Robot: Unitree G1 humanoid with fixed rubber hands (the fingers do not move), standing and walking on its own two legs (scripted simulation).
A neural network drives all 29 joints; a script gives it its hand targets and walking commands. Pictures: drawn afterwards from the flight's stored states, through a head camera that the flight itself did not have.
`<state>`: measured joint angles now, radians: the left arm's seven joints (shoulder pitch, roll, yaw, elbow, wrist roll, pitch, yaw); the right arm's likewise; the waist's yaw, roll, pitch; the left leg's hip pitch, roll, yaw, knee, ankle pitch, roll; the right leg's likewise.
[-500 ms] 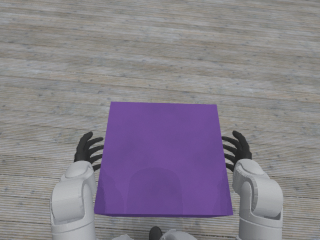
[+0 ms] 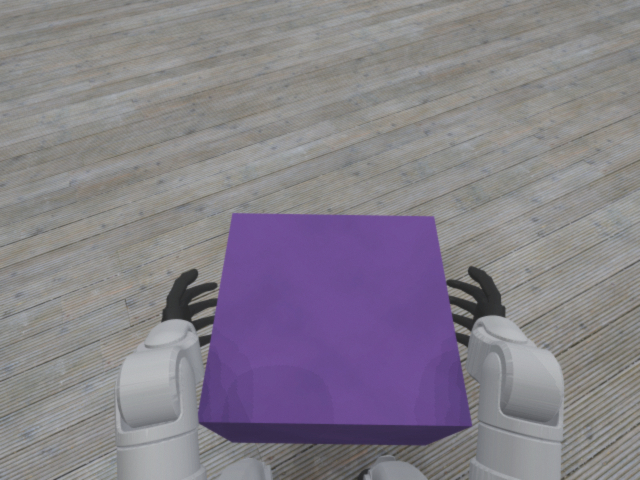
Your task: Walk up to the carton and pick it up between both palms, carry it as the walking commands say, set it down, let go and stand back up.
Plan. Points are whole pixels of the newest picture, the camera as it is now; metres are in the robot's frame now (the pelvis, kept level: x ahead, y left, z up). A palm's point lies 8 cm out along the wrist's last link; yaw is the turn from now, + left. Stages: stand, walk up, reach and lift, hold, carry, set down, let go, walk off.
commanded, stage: carry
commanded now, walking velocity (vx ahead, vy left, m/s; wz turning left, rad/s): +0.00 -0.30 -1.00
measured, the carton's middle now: (331, 331) +0.32 +0.00 -0.03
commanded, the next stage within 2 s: none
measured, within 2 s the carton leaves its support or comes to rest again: neither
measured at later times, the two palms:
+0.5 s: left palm (507, 339) +0.24 -0.18 +0.10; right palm out of the picture +0.08 -0.49 +0.11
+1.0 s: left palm out of the picture +0.06 -0.42 +0.11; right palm out of the picture -0.23 -0.61 +0.14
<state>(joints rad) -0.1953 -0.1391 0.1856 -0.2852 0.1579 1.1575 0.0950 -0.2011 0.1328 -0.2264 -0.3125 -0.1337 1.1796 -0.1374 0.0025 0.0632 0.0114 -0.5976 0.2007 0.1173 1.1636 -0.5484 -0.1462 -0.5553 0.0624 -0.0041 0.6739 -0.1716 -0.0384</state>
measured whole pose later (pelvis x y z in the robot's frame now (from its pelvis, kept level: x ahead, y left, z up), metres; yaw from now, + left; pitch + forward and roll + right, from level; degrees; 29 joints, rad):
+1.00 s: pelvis -0.23 -0.29 +0.03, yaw -60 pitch +2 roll -5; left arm -0.17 -0.13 0.18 -0.39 0.15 1.18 0.10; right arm -0.19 0.14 -0.20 -0.35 -0.15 1.15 -0.09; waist 0.03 0.01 -0.05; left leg -0.33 0.37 0.28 0.54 -0.18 -0.09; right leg -0.58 -0.07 -0.04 0.95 -0.33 0.07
